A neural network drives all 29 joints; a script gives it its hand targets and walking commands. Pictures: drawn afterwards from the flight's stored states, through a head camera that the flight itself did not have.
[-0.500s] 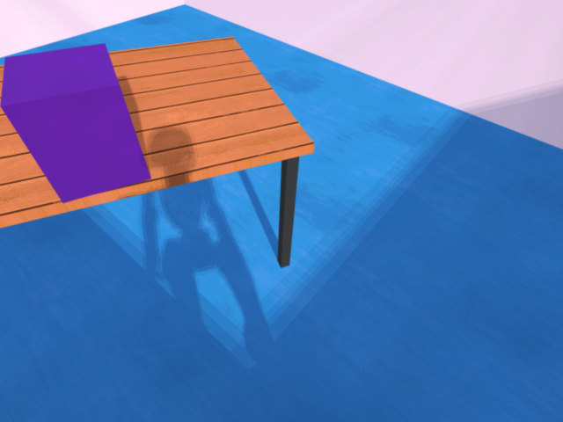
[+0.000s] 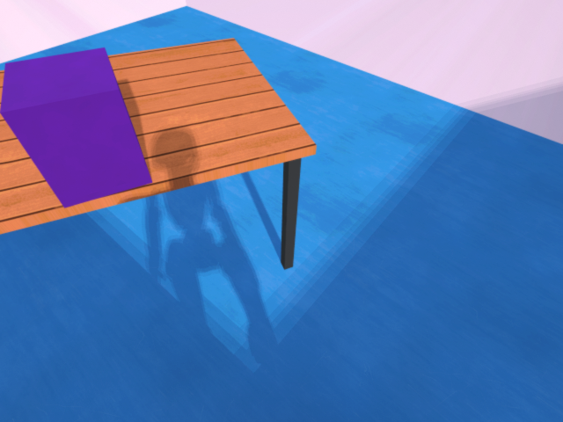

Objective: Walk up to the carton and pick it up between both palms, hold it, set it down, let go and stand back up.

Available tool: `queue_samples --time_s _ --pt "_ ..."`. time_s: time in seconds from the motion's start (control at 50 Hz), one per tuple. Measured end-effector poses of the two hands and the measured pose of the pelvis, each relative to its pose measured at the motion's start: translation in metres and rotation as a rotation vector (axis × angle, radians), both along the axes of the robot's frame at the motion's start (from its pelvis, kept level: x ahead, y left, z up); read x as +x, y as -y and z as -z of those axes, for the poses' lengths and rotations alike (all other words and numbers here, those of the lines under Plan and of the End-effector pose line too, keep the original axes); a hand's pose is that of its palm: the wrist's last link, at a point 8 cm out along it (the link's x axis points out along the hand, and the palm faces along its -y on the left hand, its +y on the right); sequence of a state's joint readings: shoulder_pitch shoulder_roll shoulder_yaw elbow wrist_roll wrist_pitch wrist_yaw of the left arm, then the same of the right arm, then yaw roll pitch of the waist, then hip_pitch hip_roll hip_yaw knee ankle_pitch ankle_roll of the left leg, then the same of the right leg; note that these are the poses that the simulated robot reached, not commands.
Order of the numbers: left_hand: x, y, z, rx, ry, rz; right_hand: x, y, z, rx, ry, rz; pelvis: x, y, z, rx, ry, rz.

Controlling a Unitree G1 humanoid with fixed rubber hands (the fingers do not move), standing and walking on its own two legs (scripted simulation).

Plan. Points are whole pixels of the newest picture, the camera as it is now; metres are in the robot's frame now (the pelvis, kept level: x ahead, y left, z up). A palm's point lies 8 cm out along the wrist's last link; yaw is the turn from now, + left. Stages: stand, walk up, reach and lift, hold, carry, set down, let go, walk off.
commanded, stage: stand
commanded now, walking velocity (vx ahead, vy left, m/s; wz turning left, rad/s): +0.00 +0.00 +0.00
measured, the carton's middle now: (84, 127) +0.74 +0.45 +0.01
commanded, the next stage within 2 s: none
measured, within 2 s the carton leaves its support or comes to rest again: neither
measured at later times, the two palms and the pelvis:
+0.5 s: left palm out of the picture -0.03 +0.19 -0.15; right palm out of the picture -0.03 -0.20 -0.15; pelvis +0.00 +0.00 +0.00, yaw +0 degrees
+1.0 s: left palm out of the picture -0.04 +0.18 -0.15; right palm out of the picture -0.04 -0.20 -0.15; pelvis +0.00 -0.01 +0.00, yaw +0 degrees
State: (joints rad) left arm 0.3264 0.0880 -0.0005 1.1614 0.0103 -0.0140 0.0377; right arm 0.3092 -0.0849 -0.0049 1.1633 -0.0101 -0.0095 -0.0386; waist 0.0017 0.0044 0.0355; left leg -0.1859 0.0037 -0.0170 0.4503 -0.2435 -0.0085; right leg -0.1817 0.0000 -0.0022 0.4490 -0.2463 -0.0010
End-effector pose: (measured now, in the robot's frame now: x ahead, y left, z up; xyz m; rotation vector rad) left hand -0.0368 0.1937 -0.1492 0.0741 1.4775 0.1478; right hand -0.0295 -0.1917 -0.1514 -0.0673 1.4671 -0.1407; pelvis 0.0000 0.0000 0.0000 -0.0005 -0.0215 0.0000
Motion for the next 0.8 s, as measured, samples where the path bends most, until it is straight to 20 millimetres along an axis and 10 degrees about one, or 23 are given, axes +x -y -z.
queue_samples --time_s 0.8 --pt "0.009 0.0083 0.0015 -0.008 0.015 0.0 -0.0042 0.0087 -0.0027 -0.012 -0.022 0.009 0.0047 0.0062 -0.0012 0.0 0.016 -0.001"
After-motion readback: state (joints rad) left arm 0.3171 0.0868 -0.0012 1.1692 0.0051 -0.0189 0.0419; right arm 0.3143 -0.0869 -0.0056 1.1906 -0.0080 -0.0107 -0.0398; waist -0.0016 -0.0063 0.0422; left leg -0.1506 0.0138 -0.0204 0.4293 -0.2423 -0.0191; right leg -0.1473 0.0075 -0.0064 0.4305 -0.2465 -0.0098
